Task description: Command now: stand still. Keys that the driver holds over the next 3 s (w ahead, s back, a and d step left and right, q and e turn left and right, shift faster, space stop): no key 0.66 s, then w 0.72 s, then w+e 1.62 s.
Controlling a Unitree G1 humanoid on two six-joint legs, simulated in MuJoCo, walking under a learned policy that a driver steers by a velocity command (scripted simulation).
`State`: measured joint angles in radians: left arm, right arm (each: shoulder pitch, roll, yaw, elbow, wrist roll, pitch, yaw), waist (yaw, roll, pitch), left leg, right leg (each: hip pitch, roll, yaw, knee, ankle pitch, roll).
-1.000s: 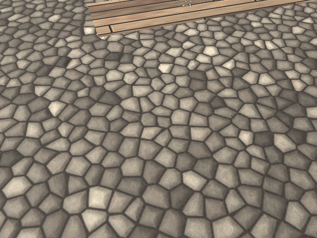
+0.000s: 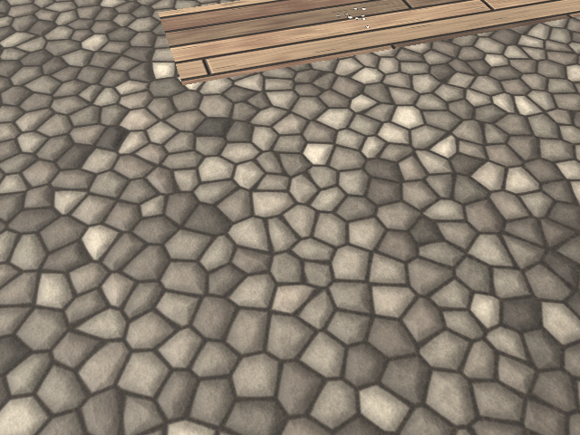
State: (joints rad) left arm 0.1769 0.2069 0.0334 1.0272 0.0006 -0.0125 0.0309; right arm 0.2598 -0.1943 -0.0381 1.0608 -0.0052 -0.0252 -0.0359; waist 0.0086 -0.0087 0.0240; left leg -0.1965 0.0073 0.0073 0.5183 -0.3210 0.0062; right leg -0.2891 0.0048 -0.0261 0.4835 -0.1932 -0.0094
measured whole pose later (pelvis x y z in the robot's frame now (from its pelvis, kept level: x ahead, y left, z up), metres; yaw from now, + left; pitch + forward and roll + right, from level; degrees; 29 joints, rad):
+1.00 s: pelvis +0.09 -0.04 -0.01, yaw +0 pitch +1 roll +1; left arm 0.14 0.25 0.07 1.07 -0.03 -0.08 -0.01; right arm 0.42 -0.25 -0.06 1.07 0.02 -0.06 -0.02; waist -0.02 0.04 0.01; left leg -0.08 0.05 0.01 0.55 -0.45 0.00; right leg -0.35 -0.03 -0.07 0.62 -0.27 -0.04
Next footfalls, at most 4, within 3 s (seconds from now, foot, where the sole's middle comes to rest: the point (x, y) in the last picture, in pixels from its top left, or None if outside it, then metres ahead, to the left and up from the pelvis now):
0.98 right None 0.16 -0.15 -0.77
1.52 left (270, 414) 0.55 0.07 -0.77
2.06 right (394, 330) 0.77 -0.24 -0.77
2.56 left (371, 223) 1.13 -0.22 -0.77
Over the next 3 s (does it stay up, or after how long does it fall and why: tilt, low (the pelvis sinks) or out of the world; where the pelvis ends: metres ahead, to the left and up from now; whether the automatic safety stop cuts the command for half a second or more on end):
stays up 1.09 -0.34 0.00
